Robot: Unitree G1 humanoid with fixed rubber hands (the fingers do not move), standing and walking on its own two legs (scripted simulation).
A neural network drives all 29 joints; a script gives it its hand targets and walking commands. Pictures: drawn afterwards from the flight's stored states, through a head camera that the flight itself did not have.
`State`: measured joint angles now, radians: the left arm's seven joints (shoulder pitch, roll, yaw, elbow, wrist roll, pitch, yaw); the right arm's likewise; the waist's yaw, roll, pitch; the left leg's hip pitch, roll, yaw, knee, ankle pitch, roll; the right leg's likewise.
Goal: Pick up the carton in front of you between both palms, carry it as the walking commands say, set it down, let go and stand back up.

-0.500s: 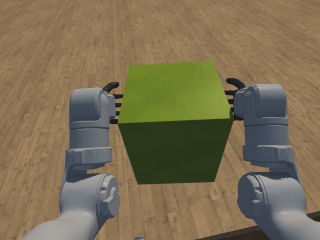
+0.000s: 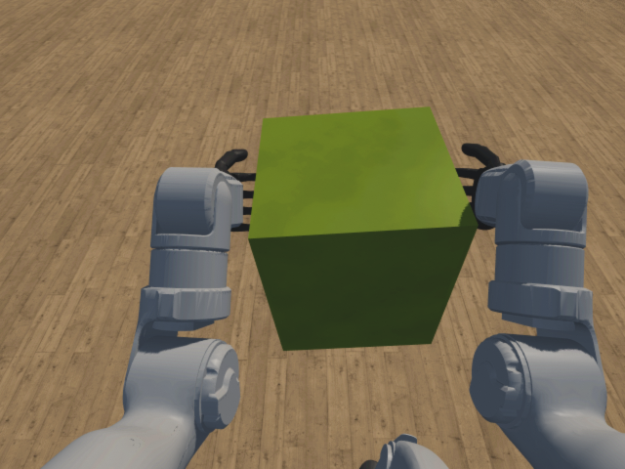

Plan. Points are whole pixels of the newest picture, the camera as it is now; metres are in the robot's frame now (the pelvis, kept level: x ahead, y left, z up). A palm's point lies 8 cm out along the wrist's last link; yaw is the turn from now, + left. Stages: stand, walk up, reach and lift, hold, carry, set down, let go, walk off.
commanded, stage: carry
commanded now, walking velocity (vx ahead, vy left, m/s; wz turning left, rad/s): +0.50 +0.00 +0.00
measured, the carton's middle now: (351, 237) +0.40 +0.04 +0.09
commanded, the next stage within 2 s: none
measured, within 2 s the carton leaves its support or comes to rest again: neither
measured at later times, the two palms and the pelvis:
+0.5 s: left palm (278, 32) +0.64 +0.18 +0.26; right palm (489, 48) +0.63 -0.12 +0.26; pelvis +0.27 +0.04 +0.08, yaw +0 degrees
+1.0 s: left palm (322, 26) +0.86 +0.14 +0.19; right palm (474, 32) +0.88 -0.16 +0.19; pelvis +0.54 -0.01 +0.10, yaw +1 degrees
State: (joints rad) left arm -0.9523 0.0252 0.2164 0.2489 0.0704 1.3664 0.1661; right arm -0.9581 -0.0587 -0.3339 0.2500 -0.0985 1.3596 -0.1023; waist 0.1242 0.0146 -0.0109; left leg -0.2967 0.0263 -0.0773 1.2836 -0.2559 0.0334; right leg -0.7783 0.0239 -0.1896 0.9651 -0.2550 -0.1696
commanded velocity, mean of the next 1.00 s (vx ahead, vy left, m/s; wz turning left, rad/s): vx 0.50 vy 0.00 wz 0.00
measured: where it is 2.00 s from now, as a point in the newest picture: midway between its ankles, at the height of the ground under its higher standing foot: (365, 225)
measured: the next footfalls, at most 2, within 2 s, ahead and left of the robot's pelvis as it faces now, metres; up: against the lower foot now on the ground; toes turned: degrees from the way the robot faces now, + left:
left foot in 0.36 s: +0.34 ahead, +0.14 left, +0.00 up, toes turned +6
right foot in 0.76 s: +0.56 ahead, -0.11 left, +0.00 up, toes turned -9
